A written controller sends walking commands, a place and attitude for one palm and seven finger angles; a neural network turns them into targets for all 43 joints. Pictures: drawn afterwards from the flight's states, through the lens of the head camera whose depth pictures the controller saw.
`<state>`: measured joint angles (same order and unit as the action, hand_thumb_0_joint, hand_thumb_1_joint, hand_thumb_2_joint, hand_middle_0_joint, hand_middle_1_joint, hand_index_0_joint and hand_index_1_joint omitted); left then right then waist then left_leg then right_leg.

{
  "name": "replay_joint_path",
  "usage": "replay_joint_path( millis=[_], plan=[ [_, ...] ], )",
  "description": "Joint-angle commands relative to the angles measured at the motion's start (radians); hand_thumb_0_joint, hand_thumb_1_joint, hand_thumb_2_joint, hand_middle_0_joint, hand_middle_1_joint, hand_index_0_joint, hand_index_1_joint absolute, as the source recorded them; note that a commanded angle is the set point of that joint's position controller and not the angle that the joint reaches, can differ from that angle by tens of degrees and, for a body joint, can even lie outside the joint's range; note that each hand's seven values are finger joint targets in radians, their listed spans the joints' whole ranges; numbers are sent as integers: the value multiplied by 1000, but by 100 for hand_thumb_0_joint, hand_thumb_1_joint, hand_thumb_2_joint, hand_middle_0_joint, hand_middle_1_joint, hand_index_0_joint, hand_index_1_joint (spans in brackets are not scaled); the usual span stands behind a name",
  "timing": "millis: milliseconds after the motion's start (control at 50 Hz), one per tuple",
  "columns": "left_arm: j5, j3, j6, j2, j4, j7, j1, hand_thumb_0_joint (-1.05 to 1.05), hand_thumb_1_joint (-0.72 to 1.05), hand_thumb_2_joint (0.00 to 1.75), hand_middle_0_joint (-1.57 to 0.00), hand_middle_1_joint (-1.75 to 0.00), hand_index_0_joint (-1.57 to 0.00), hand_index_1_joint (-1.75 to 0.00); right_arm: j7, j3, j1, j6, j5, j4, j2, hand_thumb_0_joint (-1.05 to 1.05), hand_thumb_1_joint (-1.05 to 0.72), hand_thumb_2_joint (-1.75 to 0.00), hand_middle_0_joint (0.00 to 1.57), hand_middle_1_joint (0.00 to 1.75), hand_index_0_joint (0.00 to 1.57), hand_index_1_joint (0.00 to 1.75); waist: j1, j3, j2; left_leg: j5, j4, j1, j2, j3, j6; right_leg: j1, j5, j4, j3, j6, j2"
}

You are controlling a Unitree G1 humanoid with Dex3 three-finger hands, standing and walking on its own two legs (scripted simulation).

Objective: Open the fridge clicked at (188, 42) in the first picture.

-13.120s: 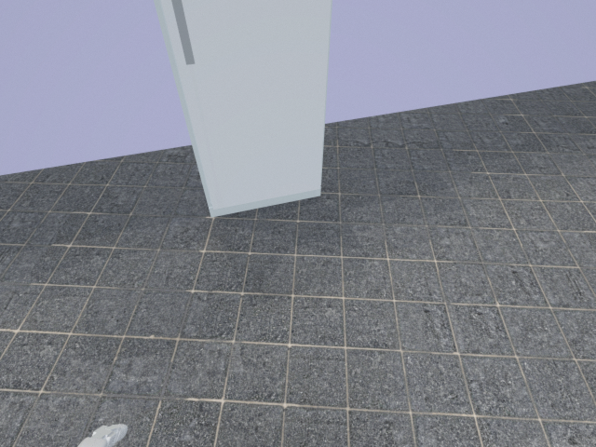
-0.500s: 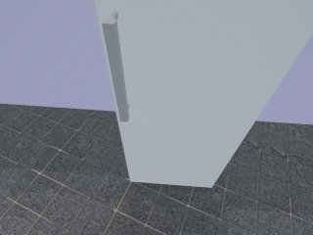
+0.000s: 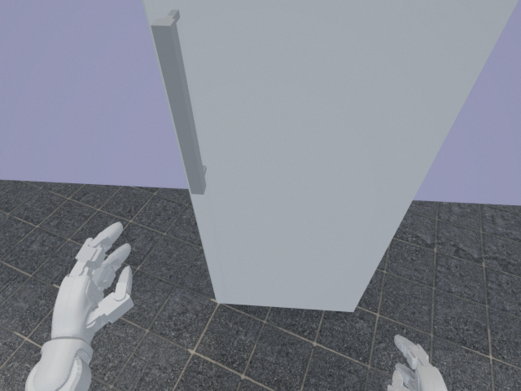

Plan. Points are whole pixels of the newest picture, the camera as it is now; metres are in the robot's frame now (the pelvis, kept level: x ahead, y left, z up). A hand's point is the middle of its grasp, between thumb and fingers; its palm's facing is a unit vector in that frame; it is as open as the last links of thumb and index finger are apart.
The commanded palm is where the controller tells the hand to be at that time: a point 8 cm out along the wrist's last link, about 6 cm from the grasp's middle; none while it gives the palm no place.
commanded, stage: raise the hand to about handle height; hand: left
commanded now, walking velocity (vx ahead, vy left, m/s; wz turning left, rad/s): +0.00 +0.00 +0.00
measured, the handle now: (188, 116) +0.51 +0.13 +0.18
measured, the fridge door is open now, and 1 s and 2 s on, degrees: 0 0 0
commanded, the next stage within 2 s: move the hooked fingers beside the handle in 1.84 s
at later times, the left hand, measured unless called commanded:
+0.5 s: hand (102, 312) +0.22 +0.22 +0.06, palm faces -0.13 -0.99 -0.07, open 10.7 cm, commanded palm +0.18 +0.28 +0.08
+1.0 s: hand (14, 262) +0.24 +0.29 +0.16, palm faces +0.02 -0.99 -0.10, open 13.5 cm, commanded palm +0.20 +0.34 +0.16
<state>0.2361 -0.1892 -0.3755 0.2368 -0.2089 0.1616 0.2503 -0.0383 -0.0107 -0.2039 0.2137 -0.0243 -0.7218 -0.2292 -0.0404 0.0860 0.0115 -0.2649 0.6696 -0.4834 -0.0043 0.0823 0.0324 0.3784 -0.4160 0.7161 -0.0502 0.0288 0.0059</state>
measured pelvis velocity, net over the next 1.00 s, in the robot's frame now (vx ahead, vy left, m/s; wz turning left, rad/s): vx -0.01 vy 0.03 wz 0.03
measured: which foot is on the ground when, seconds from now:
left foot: down 0.00-1.00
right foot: down 0.00-1.00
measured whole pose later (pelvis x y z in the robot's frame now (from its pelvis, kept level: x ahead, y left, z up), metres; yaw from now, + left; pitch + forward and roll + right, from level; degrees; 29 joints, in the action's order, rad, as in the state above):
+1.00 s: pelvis -0.01 +0.03 +0.01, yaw +2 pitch +0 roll -2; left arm 0.37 -0.39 -0.02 0.44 -0.01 0.44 0.07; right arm -0.10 0.07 -0.21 0.28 -0.07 -0.58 -0.26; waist 0.05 0.03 0.04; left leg -0.24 0.61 -0.37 -0.01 0.05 0.07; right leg 0.20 -0.34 0.55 -0.08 -0.01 0.00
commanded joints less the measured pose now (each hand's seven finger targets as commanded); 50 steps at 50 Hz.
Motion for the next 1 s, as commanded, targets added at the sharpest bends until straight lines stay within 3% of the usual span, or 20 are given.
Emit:
replay_joint_path(
  millis=[0,40,60,120,160,200,240,320,380,400,460,500,560,620,660,720,760,820,960,980],
  plan=[
    [77,-137,-122,144,-125,297,398,0,57,76,-22,-51,-22,-51,26,-83,106,49,-19,252,-179,0,-90,-90,20,30,20,30,106,58,-148,125,93,-63,-16,-53,-42,84,376,-4,53,-12,30],
    [116,-219,-94,232,50,346,297,0,53,74,-23,-54,-23,-54,17,-77,115,52,-25,316,-171,0,-90,-90,20,30,20,30,120,173,-41,118,115,-58,-25,-34,-23,54,358,-9,89,-26,33],
    [139,-259,-89,274,126,344,233,0,50,73,-23,-55,-23,-55,9,-75,96,53,-19,324,-166,0,-90,-90,20,30,20,30,117,181,29,103,133,-58,-24,-35,-21,61,322,-16,118,-32,37],
    [185,-260,-167,259,411,287,5,0,43,70,-23,-60,-23,-60,-14,-59,47,65,-9,335,-134,0,-90,-90,20,30,20,30,57,215,86,70,161,3,0,-66,-5,124,200,-37,139,-44,18],
    [173,-205,-240,258,546,248,-177,0,39,68,-24,-63,-24,-63,-32,-46,13,80,1,298,-136,0,-90,-90,20,30,20,30,-2,173,100,41,192,14,16,-92,3,197,140,-35,149,-36,4],
    [155,-104,-271,186,504,246,-169,0,34,66,-24,-66,-24,-66,-48,-36,14,105,-6,258,-143,0,-90,-90,20,30,20,30,-29,91,140,-20,188,21,26,-106,9,271,12,-49,127,-18,-6],
    [143,-43,-244,183,423,277,-170,0,29,64,-24,-69,-24,-69,-62,-27,17,128,-21,235,-168,0,-90,-90,20,30,20,30,-49,21,107,-103,173,-2,30,-124,17,302,-92,-77,120,-22,-11],
    [112,-92,-36,296,235,348,-166,0,20,60,-25,-75,-25,-75,-87,-25,19,126,-39,230,-191,0,-90,-90,20,30,20,30,-15,22,18,-108,131,-40,25,-127,19,238,-151,-159,173,-41,13],
    [127,-220,107,378,220,344,-105,0,13,57,-25,-80,-25,-80,-81,-17,47,109,-39,274,-171,0,-90,-90,20,30,20,30,61,115,36,-27,86,7,22,-127,15,113,-52,-158,157,-43,31],
    [149,-266,132,387,250,329,-69,0,11,56,-26,-81,-26,-81,-76,-14,62,105,-38,290,-160,0,-90,-90,20,30,20,30,83,152,50,12,70,39,23,-124,12,71,5,-149,137,-41,28],
    [218,-374,138,382,332,266,-2,0,4,53,-26,-86,-26,-86,-61,-5,74,107,-31,316,-132,0,-90,-90,20,30,20,30,128,224,-32,126,33,87,26,-130,6,-24,210,-111,68,-42,-1],
    [234,-350,116,321,382,238,17,0,-1,51,-27,-88,-27,-88,-48,-6,55,118,-31,312,-128,0,-90,-90,20,30,20,30,114,207,-19,164,13,120,24,-117,3,-8,308,-98,31,-41,-16],
    [202,-255,118,259,363,250,-2,0,-8,48,-27,-93,-27,-93,-37,-12,33,129,-31,297,-147,0,-90,-90,20,30,20,30,83,120,-5,179,1,149,26,-108,7,53,343,-104,21,-45,-30],
    [161,-198,165,268,337,286,-48,0,-15,45,-27,-98,-27,-98,-42,-17,4,133,-42,284,-170,0,-90,-90,20,30,20,30,50,94,18,138,-24,165,28,-112,12,92,278,-125,5,-42,-33],
    [156,-208,188,311,377,302,-115,0,-20,43,-28,-100,-28,-100,-51,-15,9,139,-42,282,-179,0,-90,-90,20,30,20,30,53,92,49,132,-39,199,31,-121,14,80,254,-142,10,-35,-34],
    [159,-281,180,391,500,283,-200,0,-27,40,-28,-105,-28,-105,-64,-10,19,149,-39,287,-169,0,-90,-90,20,30,20,30,66,199,81,171,-75,297,36,-141,10,24,256,-148,-13,-18,-35],
    [158,-330,166,444,540,254,-246,0,-31,38,-29,-108,-29,-108,-69,0,25,148,-35,276,-166,0,-90,-90,20,30,20,30,74,188,88,172,-97,319,40,-150,4,5,242,-162,-19,-10,-43],
    [170,-317,169,399,510,234,-272,0,-38,35,-29,-112,-29,-112,-70,13,35,146,-40,265,-157,0,-90,-90,20,30,20,30,70,137,129,165,-142,357,47,-175,-12,-3,230,-181,-37,-4,-44],
    [138,-255,384,386,298,300,-337,0,-50,30,-30,-120,-30,-120,-71,28,59,103,-60,275,-166,0,-90,-90,20,30,20,30,82,5,101,46,-238,333,46,-192,-19,-22,200,-260,-30,-5,-40],
    [133,-250,405,399,322,307,-382,0,-50,30,-30,-120,-30,-120,-71,32,66,97,-61,285,-168,0,-90,-90,20,30,20,30,78,25,109,42,-244,342,42,-191,-17,-31,198,-265,-29,-7,-37]
  ],
)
